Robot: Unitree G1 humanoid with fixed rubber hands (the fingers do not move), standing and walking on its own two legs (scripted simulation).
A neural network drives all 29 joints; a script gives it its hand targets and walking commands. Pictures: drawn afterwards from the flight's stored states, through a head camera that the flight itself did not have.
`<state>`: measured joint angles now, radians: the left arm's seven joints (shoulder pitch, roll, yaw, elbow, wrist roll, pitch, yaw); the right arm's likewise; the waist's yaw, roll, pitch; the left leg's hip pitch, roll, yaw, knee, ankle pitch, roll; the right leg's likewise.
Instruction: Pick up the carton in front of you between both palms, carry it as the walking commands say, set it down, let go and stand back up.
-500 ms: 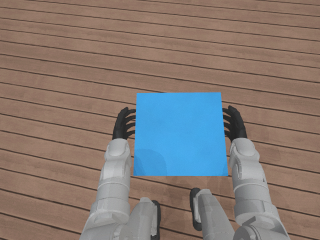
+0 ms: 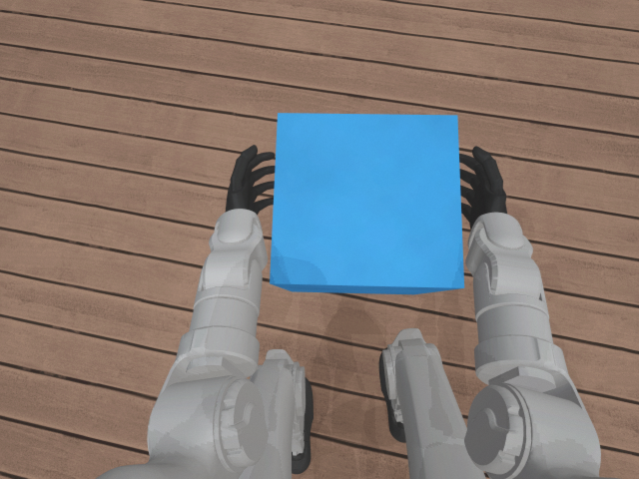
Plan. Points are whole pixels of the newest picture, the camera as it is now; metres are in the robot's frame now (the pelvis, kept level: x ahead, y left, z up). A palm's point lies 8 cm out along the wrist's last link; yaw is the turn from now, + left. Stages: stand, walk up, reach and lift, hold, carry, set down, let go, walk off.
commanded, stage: set down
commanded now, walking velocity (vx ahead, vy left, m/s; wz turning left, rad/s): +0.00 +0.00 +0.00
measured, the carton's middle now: (358, 220) +0.44 -0.06 -0.16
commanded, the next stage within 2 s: none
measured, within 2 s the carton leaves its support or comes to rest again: rests again in 1.64 s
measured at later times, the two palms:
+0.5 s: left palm (274, 212) +0.50 +0.08 -0.24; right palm (454, 227) +0.44 -0.22 -0.24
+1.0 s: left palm (294, 216) +0.52 +0.05 -0.36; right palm (449, 227) +0.46 -0.24 -0.34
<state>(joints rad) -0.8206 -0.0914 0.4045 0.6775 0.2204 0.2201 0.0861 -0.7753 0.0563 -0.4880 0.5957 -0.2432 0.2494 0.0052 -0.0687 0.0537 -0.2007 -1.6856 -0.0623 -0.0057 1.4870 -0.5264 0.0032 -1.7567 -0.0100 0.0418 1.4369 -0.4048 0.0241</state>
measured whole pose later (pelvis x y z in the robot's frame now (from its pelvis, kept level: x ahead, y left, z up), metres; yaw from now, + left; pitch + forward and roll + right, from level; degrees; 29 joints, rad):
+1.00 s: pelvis -0.03 +0.01 -0.19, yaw -2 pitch +45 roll -1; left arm -1.37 0.20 0.15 0.97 0.05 0.22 0.15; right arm -1.25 -0.16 -0.43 0.81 0.00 0.24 -0.06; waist -0.15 0.02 0.16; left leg -2.29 -0.07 0.00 2.15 -0.64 0.01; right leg -2.36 0.02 0.04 2.05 -0.47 0.06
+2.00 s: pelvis -0.04 +0.00 -0.21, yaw -1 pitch +38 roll -2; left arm -1.47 0.23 0.16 1.09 0.14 0.12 0.03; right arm -1.36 -0.25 -0.50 1.10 -0.03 0.09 0.00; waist -0.13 -0.03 0.32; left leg -2.26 -0.09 -0.03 2.22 -0.64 -0.01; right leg -2.31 0.01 0.02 2.11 -0.47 0.05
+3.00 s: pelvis -0.01 -0.01 -0.05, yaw -1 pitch +48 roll +0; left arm -1.21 0.34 0.13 0.90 -0.01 0.22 0.03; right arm -1.00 -0.20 -0.34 0.71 0.12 0.17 -0.08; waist -0.14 0.04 -0.06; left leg -1.92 -0.06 -0.04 1.63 -0.54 -0.02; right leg -1.98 0.01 0.02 1.55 -0.40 0.02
